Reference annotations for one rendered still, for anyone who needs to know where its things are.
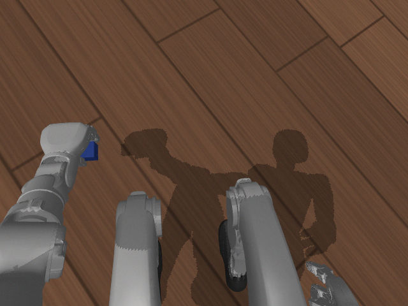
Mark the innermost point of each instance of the left robot hand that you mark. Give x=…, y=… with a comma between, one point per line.
x=69, y=137

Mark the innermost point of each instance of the left robot arm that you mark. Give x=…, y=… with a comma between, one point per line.
x=32, y=234

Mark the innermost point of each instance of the small box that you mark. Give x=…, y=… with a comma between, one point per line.
x=91, y=152

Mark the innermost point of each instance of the right robot foot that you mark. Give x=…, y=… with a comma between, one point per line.
x=234, y=283

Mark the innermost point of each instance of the right robot hand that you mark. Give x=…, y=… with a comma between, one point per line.
x=336, y=293

